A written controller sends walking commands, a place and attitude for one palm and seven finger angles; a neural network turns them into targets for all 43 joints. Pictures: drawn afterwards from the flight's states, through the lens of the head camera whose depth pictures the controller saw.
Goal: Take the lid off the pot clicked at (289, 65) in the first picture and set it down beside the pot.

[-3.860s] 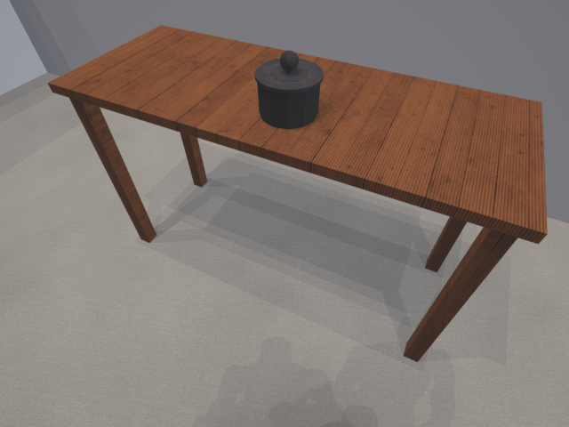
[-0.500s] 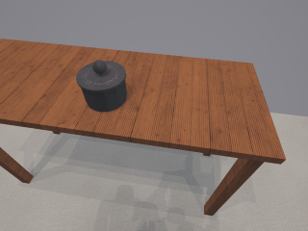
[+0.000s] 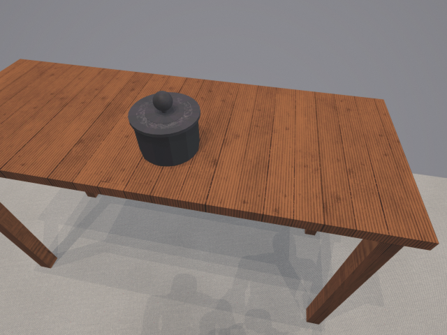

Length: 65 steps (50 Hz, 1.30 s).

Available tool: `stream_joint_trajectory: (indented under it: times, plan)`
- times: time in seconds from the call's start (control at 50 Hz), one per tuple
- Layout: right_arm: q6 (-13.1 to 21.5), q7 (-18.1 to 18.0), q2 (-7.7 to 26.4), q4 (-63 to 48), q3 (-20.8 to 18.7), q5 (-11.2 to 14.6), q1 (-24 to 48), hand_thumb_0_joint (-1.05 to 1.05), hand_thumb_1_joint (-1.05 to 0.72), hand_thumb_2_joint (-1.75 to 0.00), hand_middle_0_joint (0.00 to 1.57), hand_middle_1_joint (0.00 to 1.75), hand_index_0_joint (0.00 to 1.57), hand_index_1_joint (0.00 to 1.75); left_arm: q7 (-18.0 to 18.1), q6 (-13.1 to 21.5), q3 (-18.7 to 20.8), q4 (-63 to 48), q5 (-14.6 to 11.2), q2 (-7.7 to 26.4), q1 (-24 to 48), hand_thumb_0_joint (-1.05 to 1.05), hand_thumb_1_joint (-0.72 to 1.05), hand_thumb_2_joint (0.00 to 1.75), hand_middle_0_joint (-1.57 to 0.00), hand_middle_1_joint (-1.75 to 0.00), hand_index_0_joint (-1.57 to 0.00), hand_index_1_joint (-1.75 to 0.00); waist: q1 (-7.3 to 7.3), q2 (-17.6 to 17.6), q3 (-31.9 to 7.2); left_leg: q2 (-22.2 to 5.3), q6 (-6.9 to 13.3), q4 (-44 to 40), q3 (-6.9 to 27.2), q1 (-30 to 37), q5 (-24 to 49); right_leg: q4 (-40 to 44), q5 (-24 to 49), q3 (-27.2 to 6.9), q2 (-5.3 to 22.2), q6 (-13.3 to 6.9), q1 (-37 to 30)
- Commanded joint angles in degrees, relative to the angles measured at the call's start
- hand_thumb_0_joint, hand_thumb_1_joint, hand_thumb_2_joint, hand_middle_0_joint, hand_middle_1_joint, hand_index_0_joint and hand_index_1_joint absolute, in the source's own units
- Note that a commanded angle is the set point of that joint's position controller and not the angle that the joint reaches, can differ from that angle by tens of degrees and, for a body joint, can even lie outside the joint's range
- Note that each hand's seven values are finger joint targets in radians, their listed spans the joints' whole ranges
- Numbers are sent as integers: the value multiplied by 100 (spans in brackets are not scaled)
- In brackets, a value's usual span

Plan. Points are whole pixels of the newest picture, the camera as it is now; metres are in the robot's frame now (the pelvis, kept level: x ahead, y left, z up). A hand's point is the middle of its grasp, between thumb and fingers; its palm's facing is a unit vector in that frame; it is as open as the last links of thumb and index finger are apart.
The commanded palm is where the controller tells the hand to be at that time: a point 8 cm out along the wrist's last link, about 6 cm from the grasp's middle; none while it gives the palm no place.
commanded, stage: look again from close up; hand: left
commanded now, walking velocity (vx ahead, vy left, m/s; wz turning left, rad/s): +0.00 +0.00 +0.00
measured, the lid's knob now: (162, 101) +0.56 +0.17 +0.13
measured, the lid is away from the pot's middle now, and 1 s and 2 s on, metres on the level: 0.00 0.00 0.00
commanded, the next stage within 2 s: lift the closed hand beside the body in 0.70 s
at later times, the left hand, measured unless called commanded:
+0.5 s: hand out of the picture +0.02 +0.20 -0.17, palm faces +0.00 -0.98 -0.22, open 7.4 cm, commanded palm none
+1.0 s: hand (116, 331) +0.15 +0.20 -0.07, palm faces +0.16 -0.93 -0.32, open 6.6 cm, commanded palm +0.10 +0.25 -0.03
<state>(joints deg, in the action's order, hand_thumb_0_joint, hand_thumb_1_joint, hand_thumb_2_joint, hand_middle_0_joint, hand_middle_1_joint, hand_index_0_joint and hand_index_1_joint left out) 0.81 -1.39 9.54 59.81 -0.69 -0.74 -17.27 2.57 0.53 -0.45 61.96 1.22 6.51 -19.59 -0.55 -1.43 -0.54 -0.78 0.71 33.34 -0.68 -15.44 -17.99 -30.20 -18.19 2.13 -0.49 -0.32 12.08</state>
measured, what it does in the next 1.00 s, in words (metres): stands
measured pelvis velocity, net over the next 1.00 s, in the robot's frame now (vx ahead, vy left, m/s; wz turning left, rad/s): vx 0.01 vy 0.01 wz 0.01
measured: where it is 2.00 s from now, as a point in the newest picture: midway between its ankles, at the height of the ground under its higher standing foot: outside the picture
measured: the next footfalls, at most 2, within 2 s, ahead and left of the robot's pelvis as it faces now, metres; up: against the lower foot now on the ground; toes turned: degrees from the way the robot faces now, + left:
none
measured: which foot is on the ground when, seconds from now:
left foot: down 0.00-1.00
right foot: down 0.00-1.00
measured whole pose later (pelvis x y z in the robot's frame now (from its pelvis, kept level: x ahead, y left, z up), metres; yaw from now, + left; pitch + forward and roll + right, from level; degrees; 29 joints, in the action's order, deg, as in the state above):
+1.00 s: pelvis +0.01 +0.01 +0.01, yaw +1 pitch +0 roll +0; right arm 10.9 0.0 12.6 47.8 -1.5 1.3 -14.1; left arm 7.3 -1.8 1.5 18.0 1.3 9.7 -24.4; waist -0.4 -2.1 -2.3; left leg 1.5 1.3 27.4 -0.8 -12.1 -15.1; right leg -27.6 -17.3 2.1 1.7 0.5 10.1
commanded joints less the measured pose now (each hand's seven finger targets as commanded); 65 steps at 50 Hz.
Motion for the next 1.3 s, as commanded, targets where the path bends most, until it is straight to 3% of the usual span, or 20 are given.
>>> stream_joint_trajectory:
  times: [0.0,0.04,0.42,0.76,0.78,0.8,0.82,0.84,0.86,0.88,0.9,0.92,0.94,0.96,1.02,1.04,1.1,1.12,1.18,1.28]
  plan:
    - [131,-30,458,-342,-19,18,-198,0,-90,-90,20,30,20,30,49,109,118,-340,-24,621,-365,0,90,90,-20,-30,-20,-30,69,112,417,-503,189,-758,628,-84,1221,449,635,-533,461,-254,185]
    - [139,-37,499,-358,-16,11,-152,0,-90,-90,20,30,20,30,33,71,133,-409,-34,698,-322,0,90,90,-20,-30,-20,-30,86,-119,350,-529,209,-833,701,12,1302,392,605,-450,439,-221,175]
    - [143,-57,650,-212,0,32,-1,0,-90,-90,20,30,20,30,5,-13,137,-455,-60,980,-139,0,90,90,-20,-30,-20,-30,110,43,170,-506,201,-975,611,530,1969,480,1107,-384,570,-108,-125]
    - [119,-69,515,30,1,54,-17,0,-90,-90,20,30,20,30,12,19,111,-304,-65,889,-210,0,90,90,-20,-30,-20,-30,100,193,318,-448,142,-952,461,596,1763,666,1418,-538,687,-141,-122]
    - [123,-19,724,-287,-16,78,403,0,-90,-90,20,30,20,30,193,171,117,-95,36,914,-482,0,90,90,-20,-30,-20,-30,219,271,312,-511,15,17,312,371,2427,738,3064,-751,855,-62,-61]
    - [1144,-2,1263,-2023,-71,436,251,0,-90,-90,20,30,20,30,268,1011,203,-7353,-662,1910,3251,0,90,90,-24,-35,-24,-35,131,-646,-2413,3,-107,-876,440,1636,2719,258,2901,-248,457,-165,-831]
    - [1539,-180,952,-1837,24,426,756,0,-90,-90,20,30,20,30,722,713,683,-7238,-466,2415,2112,0,90,90,-29,-40,-29,-40,167,-1103,-2095,-60,-148,-632,270,1862,2786,141,2352,-197,283,-197,-487]
    - [1698,-198,859,-1951,13,442,734,0,-90,-90,20,30,20,30,756,39,139,-6592,-307,1278,-23,0,90,90,-33,-44,-33,-44,249,-1489,-1706,-151,-268,-976,459,1742,3246,199,1539,33,257,-235,-242]
    - [1722,-132,831,-1667,20,383,930,0,-90,-90,20,30,20,30,731,-394,-156,-5372,-247,400,-954,0,90,90,-38,-49,-38,-49,236,-1111,-969,-108,-207,-964,403,1545,3416,451,1531,203,215,-161,-217]
    - [1693,-36,880,-1822,-89,279,841,0,-90,-90,20,30,20,30,667,-495,-271,-4828,-94,176,-1242,0,90,90,-42,-54,-42,-54,226,-488,-338,-87,-138,-919,404,1157,3337,552,1658,318,168,-101,-36]
    - [1551,47,961,-1916,-230,198,849,0,-90,-90,20,30,20,30,571,-518,-201,-4154,27,132,-1426,0,90,90,-46,-59,-46,-59,159,353,119,-120,-56,-871,388,645,3040,545,1703,413,131,-48,210]
    - [1408,111,972,-2057,-373,202,957,0,-90,-90,20,30,20,30,488,-450,132,-3778,31,195,-2179,0,90,90,-51,-64,-51,-64,289,951,163,-150,-31,-851,337,405,2850,560,1796,436,130,-52,114]
    - [1276,158,977,-2272,-417,173,1036,0,-90,-90,20,30,20,30,367,-354,253,-3977,62,352,-2494,0,90,90,-55,-68,-55,-68,357,1240,179,-110,-54,-816,247,236,2532,501,1762,404,136,-51,129]
    - [1211,186,942,-2573,-411,188,1193,0,-90,-90,20,30,20,30,259,-188,404,-4756,-9,562,-2527,0,90,90,-60,-73,-60,-73,430,1068,95,-55,-59,-871,162,184,2124,508,1550,344,169,-47,37]
    - [1129,28,900,-3169,-314,234,1391,0,-90,-90,20,30,20,30,227,214,1120,-6326,-155,1460,-1778,0,90,90,-73,-88,-73,-88,346,404,99,18,-41,-895,-6,231,1187,758,949,169,207,-41,123]
    - [1096,-20,851,-3285,-258,225,1340,0,-90,-90,20,30,20,30,202,271,1018,-6485,-173,1334,-1580,0,90,90,-77,-92,-77,-92,291,153,159,62,-33,-907,-39,187,974,798,787,134,202,-36,229]
    - [997,-138,814,-3487,-202,220,1252,0,-90,-90,20,30,20,30,131,403,881,-6700,-241,1154,-1329,0,90,90,-90,-107,-90,-107,177,319,299,120,49,-826,-95,249,599,944,434,38,162,12,496]
    - [992,-171,850,-3531,-220,216,1245,0,-90,-90,20,30,20,30,139,460,1001,-6850,-240,1325,-1078,0,90,90,-95,-112,-95,-112,103,394,280,129,65,-750,-96,282,508,1045,340,38,170,38,606]
    - [1047,-278,801,-3650,-161,161,1198,0,-90,-90,20,30,20,30,139,568,984,-7532,-303,1345,-1037,0,90,90,-108,-126,-108,-126,170,-83,-124,170,108,-701,-153,639,572,1120,343,-88,194,19,430]
    - [1103,-369,801,-3620,-105,117,1197,0,-90,-90,20,30,20,30,195,530,1053,-7798,-321,1371,-1179,0,90,90,-130,-150,-130,-150,223,-114,-111,153,127,-750,-85,799,726,1147,518,-25,171,4,267]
